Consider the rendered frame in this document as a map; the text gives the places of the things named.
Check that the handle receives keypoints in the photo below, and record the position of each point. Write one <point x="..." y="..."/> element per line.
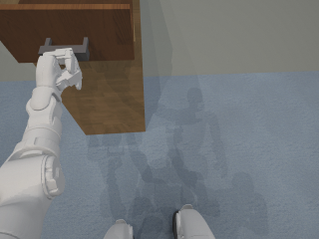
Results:
<point x="81" y="52"/>

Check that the left robot thigh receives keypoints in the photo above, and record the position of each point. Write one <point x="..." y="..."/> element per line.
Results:
<point x="120" y="231"/>

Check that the drawer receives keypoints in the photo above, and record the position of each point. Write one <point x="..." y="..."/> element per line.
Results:
<point x="108" y="24"/>

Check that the robot left upper arm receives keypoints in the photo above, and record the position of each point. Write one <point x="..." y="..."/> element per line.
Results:
<point x="27" y="189"/>

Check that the cabinet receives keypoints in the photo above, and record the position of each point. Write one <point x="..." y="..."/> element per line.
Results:
<point x="111" y="98"/>

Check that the right robot thigh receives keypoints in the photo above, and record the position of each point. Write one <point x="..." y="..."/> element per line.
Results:
<point x="191" y="225"/>

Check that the robot thigh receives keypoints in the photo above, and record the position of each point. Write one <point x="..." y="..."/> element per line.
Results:
<point x="191" y="225"/>
<point x="120" y="231"/>

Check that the left robot hand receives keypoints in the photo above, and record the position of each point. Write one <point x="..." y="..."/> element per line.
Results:
<point x="49" y="74"/>

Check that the robot left forearm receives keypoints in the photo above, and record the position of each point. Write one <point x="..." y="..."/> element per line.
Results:
<point x="43" y="132"/>

